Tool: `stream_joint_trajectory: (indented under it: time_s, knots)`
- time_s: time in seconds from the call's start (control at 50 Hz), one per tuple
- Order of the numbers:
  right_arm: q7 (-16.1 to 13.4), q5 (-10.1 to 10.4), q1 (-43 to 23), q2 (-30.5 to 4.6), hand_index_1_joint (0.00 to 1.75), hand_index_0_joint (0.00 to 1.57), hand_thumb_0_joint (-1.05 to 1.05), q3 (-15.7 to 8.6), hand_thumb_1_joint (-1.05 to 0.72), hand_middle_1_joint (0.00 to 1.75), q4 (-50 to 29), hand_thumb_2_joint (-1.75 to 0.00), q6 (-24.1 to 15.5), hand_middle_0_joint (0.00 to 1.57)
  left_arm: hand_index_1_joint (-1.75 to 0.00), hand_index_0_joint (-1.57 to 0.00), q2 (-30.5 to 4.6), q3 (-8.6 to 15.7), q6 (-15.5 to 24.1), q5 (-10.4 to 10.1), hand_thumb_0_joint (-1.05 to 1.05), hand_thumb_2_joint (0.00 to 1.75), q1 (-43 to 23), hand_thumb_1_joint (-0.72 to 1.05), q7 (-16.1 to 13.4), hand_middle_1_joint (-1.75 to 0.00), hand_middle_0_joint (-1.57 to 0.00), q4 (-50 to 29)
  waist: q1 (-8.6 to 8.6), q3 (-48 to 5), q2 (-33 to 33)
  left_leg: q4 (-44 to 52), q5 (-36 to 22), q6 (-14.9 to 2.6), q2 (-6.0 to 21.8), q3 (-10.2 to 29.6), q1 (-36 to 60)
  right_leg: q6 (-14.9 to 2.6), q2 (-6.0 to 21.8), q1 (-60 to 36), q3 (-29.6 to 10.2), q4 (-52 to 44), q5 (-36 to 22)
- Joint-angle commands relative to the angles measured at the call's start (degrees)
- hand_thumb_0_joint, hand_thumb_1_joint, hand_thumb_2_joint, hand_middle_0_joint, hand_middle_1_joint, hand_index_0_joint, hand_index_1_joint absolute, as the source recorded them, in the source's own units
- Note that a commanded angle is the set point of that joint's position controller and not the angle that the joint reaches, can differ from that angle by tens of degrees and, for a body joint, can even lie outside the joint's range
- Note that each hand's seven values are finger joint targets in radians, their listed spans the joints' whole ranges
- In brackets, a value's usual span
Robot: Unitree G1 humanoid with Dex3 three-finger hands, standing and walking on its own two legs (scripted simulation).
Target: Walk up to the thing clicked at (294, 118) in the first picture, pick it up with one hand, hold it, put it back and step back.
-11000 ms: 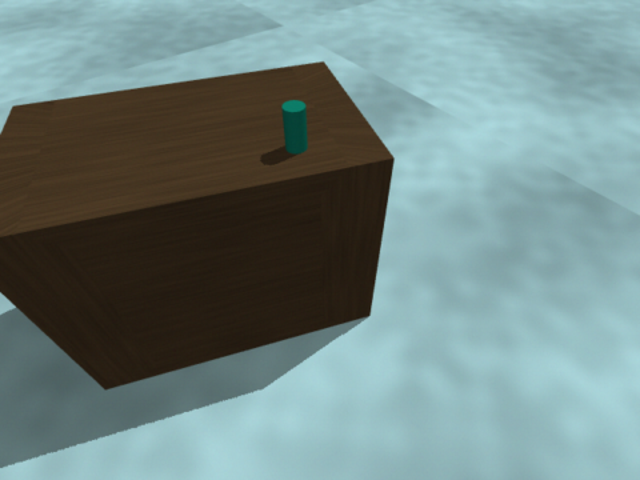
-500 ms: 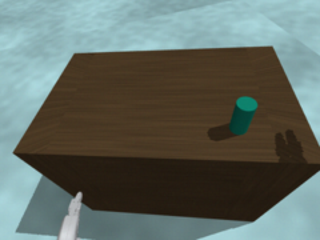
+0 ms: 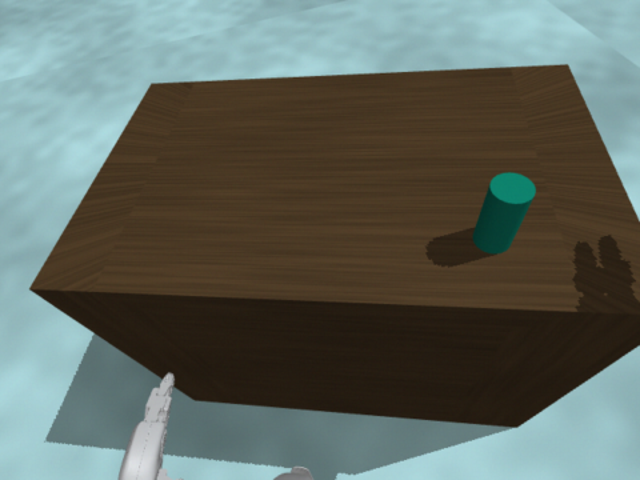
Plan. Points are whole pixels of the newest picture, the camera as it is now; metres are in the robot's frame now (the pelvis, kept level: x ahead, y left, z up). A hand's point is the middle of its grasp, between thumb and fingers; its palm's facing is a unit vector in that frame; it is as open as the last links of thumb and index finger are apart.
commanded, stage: go down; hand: right
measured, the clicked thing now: (501, 215) +0.49 -0.16 +0.02
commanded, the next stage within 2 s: approach in 0.66 s
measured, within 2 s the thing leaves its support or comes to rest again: neither
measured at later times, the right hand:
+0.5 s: hand out of the picture +0.45 -0.35 +0.15, palm faces +0.09 +1.00 +0.01, open 17.6 cm
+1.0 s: hand out of the picture +0.45 -0.34 +0.12, palm faces +0.05 +1.00 +0.02, open 17.5 cm
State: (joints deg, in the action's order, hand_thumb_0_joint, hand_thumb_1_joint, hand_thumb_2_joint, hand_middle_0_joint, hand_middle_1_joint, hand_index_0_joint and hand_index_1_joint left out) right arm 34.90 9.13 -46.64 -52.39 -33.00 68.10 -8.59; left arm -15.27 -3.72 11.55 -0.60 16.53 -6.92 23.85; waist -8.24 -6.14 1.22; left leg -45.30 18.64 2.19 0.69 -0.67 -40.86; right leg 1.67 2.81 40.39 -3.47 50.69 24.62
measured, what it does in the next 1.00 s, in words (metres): stands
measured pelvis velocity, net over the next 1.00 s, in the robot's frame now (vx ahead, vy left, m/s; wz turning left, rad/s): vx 0.00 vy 0.00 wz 0.00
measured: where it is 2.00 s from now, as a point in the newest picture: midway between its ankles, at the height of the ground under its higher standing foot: outside the picture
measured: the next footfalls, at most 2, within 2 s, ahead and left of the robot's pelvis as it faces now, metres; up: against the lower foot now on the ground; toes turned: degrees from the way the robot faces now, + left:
none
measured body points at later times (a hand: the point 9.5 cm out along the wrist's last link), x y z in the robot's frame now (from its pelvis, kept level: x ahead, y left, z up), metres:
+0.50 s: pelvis +0.00 -0.01 -0.01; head +0.09 -0.04 +0.44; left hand +0.15 +0.26 -0.04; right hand +0.44 -0.41 +0.15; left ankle +0.03 +0.15 -0.70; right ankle +0.00 -0.13 -0.70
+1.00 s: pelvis +0.00 +0.00 -0.01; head +0.09 -0.04 +0.43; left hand +0.15 +0.25 -0.05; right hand +0.44 -0.39 +0.12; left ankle +0.03 +0.15 -0.70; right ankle +0.00 -0.13 -0.70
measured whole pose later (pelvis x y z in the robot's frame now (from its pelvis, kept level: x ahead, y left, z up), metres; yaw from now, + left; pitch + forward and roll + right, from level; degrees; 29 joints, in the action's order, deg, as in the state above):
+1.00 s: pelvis +0.00 +0.00 -0.01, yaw +0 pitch +18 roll +3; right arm 34.9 8.9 -47.3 -50.8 -31.3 71.5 -11.0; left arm -15.1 -4.0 10.3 -0.1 17.3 -5.1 19.6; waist -9.7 -7.8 0.9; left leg -49.9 20.7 2.4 0.9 -0.9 -46.9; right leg 1.5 2.5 46.7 -4.0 55.6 26.8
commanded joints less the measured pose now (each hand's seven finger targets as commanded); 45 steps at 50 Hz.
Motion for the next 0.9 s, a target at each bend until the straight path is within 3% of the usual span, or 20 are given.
stream_joint_trajectory:
  time_s: [0.0, 0.1, 0.14, 0.18, 0.22, 0.28, 0.34, 0.4, 0.44, 0.46, 0.52, 0.54, 0.56, 0.6, 0.64, 0.68, 0.72, 0.74, 0.78, 0.88]
  knots:
    - [0.51, 1.53, -23.39, -21.62, 0.05, 0.05, 0.0, -2.49, 0.58, 0.05, -12.4, -0.03, -3.69, 0.06, -0.05, -0.04, -10.16, 5.11, 3.26, 0.18, 0.0, 0.06, -1.9, -0.56, -0.64, -0.05, -0.05, -9.56, 0.48, -22.73, -12.99, 3.12, -13.9, -3.17, -1.62, -0.64, 8.82, -1.92, -1.86, -12.95, 0.99, -5.31, -19.94]
    - [0.6, 1.6, -23.09, -23.15, 0.04, 0.05, 0.0, -3.8, 0.57, 0.04, -11.62, -0.03, -4.13, 0.06, -0.06, -0.04, -10.13, 4.29, 3.14, 0.1, 0.0, 0.06, -1.07, -0.56, -0.77, -0.05, -0.05, -11.8, 0.24, -25.17, -12.29, 2.63, -13.1, -3.15, -1.82, -1.05, 9.25, -1.99, -1.87, -12.72, 0.58, -5.05, -19.54]
    - [0.46, 1.45, -21.21, -22.13, 0.05, 0.06, 0.0, -3.48, 0.56, 0.05, -9.58, -0.03, -3.73, 0.06, -0.06, -0.04, -8.61, 3.5, 2.25, 0.2, 0.0, 0.07, 3.01, -0.56, -0.51, -0.05, -0.05, -7.0, 0.7, -23.23, -13.75, 2.44, -13.08, -3.28, -1.89, -0.99, 7.96, -1.73, -1.94, -12.4, 0.73, -5.06, -21.03]
    - [-0.18, 0.7, -24.57, -24.75, 0.05, 0.06, 0.0, -4.48, 0.56, 0.05, -12.0, -0.03, -3.97, 0.06, -0.06, -0.04, -10.54, 5.33, 2.52, 0.34, 0.0, 0.06, 0.31, -0.56, -0.64, -0.05, -0.05, -11.01, 0.35, -26.98, -14.25, 2.04, -15.84, -3.24, -1.59, -0.55, 9.83, -1.76, -2.01, -13.83, 0.96, -4.06, -23.53]
    - [-0.48, 0.39, -25.34, -24.29, 0.04, 0.06, 0.0, -3.68, 0.56, 0.04, -13.45, -0.03, -3.73, 0.06, -0.06, -0.04, -10.1, 4.61, 2.37, 0.38, 0.0, 0.07, -0.29, -0.57, -0.5, -0.05, -0.05, -11.18, 0.95, -24.85, -15.62, 1.95, -15.03, -3.48, -1.86, -0.86, 8.47, -1.48, -1.74, -13.72, 0.87, -4.25, -24.37]
    - [-0.62, 0.36, -21.0, -19.1, 0.04, 0.06, 0.0, -1.35, 0.56, 0.04, -8.24, -0.03, -3.12, 0.07, -0.06, -0.04, -7.91, 3.2, 2.04, 0.24, 0.0, 0.06, -0.1, -0.56, 0.1, -0.05, -0.05, -8.83, 0.71, -19.1, -14.25, 2.6, -11.15, -3.61, -2.1, -1.07, 5.98, -1.67, -1.68, -9.93, 0.77, -5.18, -19.43]
    - [-0.56, 0.22, -23.33, -20.5, 0.05, 0.06, 0.0, -1.75, 0.58, 0.05, -11.45, -0.03, -3.2, 0.06, -0.06, -0.04, -10.38, 5.19, 2.45, 0.37, 0.0, 0.06, -2.22, -0.56, -0.02, -0.05, -0.05, -13.36, 0.19, -24.23, -13.88, 2.21, -13.64, -3.52, -2.25, -1.21, 7.79, -1.4, -1.38, -12.58, 0.61, -4.88, -21.91]
    - [-0.04, 0.74, -19.31, -20.16, 0.05, 0.05, 0.0, -2.5, 0.59, 0.05, -7.79, -0.03, -2.66, 0.06, -0.05, -0.04, -11.02, 6.39, 1.68, 0.29, 0.0, 0.06, 2.69, -0.56, 0.02, -0.05, -0.05, -9.28, -0.16, -24.17, -12.34, 1.7, -15.69, -3.32, -2.09, -1.3, 8.51, -1.62, -1.55, -12.84, 0.47, -4.01, -24.62]
    - [-0.06, 1.47, -23.45, -22.78, 0.05, 0.06, 0.0, -4.15, 0.59, 0.05, -13.65, -0.03, -3.92, 0.06, -0.05, -0.04, -11.47, 6.36, 2.11, -0.14, 0.0, 0.06, -1.69, -0.56, 0.05, -0.05, -0.05, -14.65, -0.05, -26.76, -12.0, 1.76, -16.15, -3.23, -1.93, -1.19, 9.88, -1.84, -1.71, -13.1, 0.42, -3.82, -24.01]
    - [-0.31, 1.02, -21.92, -24.19, 0.04, 0.06, 0.0, -5.37, 0.58, 0.04, -12.49, -0.03, -3.81, 0.06, -0.06, -0.04, -11.24, 6.39, 1.75, -0.07, 0.0, 0.07, 1.17, -0.57, -0.09, -0.05, -0.05, -11.66, 0.42, -27.57, -11.64, 1.56, -16.92, -3.17, -1.66, -0.86, 10.87, -2.07, -2.02, -12.79, 0.77, -3.62, -23.41]
    - [-0.64, 0.92, -21.19, -22.96, 0.05, 0.05, 0.0, -4.53, 0.6, 0.05, -11.91, -0.03, -4.28, 0.06, -0.05, -0.04, -8.63, 3.85, 1.42, -0.25, 0.0, 0.06, 0.76, -0.56, 0.13, -0.05, -0.05, -11.49, 1.01, -23.61, -12.71, 1.71, -13.81, -3.36, -1.99, -1.11, 9.1, -1.84, -1.91, -11.54, 0.74, -4.52, -21.34]
    - [-0.6, 0.75, -20.49, -20.69, 0.05, 0.05, 0.0, -3.1, 0.59, 0.05, -10.58, -0.03, -4.02, 0.06, -0.05, -0.04, -7.36, 3.19, 1.11, -0.13, 0.0, 0.06, 2.74, -0.56, 0.3, -0.05, -0.05, -7.83, 0.99, -22.38, -14.23, 1.59, -13.74, -3.45, -2.07, -1.16, 7.41, -1.78, -1.81, -11.74, 0.65, -4.57, -22.61]
    - [-0.74, 0.71, -22.65, -21.96, 0.04, 0.06, 0.0, -3.8, 0.58, 0.04, -12.62, -0.03, -4.39, 0.06, -0.05, -0.04, -7.6, 2.95, 1.19, -0.01, 0.0, 0.06, 0.47, -0.56, 0.49, -0.05, -0.05, -9.9, 0.85, -23.59, -14.71, 1.77, -14.22, -3.45, -1.88, -0.77, 7.55, -1.67, -1.79, -12.23, 0.79, -4.12, -23.36]
    - [-0.96, 0.45, -24.82, -22.38, 0.04, 0.06, 0.0, -2.92, 0.56, 0.04, -14.62, -0.03, -4.33, 0.07, -0.05, -0.04, -9.37, 4.59, 1.63, -0.01, 0.0, 0.06, -1.62, -0.56, 0.03, -0.05, -0.05, -11.45, 0.64, -23.33, -16.35, 1.76, -13.07, -3.6, -2.05, -0.87, 6.45, -1.47, -1.55, -13.5, 0.83, -4.35, -23.06]
    - [-0.59, 0.31, -20.54, -19.54, 0.05, 0.05, 0.0, -1.68, 0.57, 0.05, -10.01, -0.03, -3.5, 0.06, -0.05, -0.04, -9.69, 5.26, 1.13, 0.37, 0.0, 0.06, 1.05, -0.56, 0.3, -0.05, -0.05, -7.36, 0.41, -20.97, -17.17, 1.47, -12.58, -3.77, -2.29, -1.09, 3.96, -0.96, -1.11, -13.85, 0.46, -4.07, -26.23]
    - [-0.52, 0.38, -22.06, -19.68, 0.05, 0.05, 0.0, -1.68, 0.58, 0.05, -11.25, -0.03, -3.71, 0.06, -0.05, -0.04, -11.04, 6.65, 1.5, 0.47, 0.0, 0.06, 0.06, -0.56, 0.34, -0.05, -0.05, -9.09, -0.32, -23.3, -15.75, 1.53, -14.01, -3.59, -2.17, -1.02, 5.04, -1.22, -1.12, -14.61, 0.39, -3.39, -26.41]
    - [-0.07, 0.76, -22.09, -18.87, 0.05, 0.06, 0.0, -1.37, 0.56, 0.05, -11.84, -0.03, -3.65, 0.06, -0.05, -0.04, -9.46, 4.54, 1.68, 0.35, 0.0, 0.06, -1.45, -0.56, 0.56, -0.05, -0.05, -10.34, 0.06, -24.04, -14.57, 0.89, -15.43, -3.48, -2.21, -1.16, 6.27, -1.42, -1.24, -13.49, 0.41, -2.99, -26.72]
    - [0.05, 0.89, -22.76, -20.8, 0.06, 0.05, 0.0, -2.29, 0.61, 0.06, -12.45, -0.04, -4.0, 0.04, -0.05, -0.03, -10.02, 5.23, 1.67, 0.16, 0.0, 0.06, -1.39, -0.58, 0.55, -0.03, -0.05, -10.61, -0.12, -24.23, -14.73, 0.84, -15.1, -3.48, -2.11, -1.11, 6.38, -1.59, -1.42, -12.72, 0.38, -2.84, -25.62]
    - [0.64, 1.65, -19.84, -20.58, 0.04, 0.05, 0.0, -2.98, 0.54, 0.04, -10.58, -0.04, -4.06, 0.06, -0.06, -0.05, -9.78, 4.92, 1.47, -0.01, 0.0, 0.05, 0.05, -0.56, 0.49, -0.05, -0.05, -10.4, -0.14, -24.18, -13.23, 1.0, -14.34, -3.34, -2.17, -1.49, 7.13, -1.71, -1.47, -12.48, 0.15, -3.19, -24.28]
    - [0.45, 1.45, -17.99, -15.67, 0.04, 0.05, 0.0, -0.88, 0.53, 0.04, -6.52, -0.04, -4.52, 0.06, -0.06, -0.05, -8.58, 3.99, 1.47, 0.19, 0.0, 0.05, 2.19, -0.56, 0.86, -0.05, -0.06, -11.57, -1.31, -21.64, -10.09, -0.02, -14.9, -3.03, -1.91, -1.11, 5.8, -2.24, -1.94, -8.57, 0.42, -2.21, -21.29]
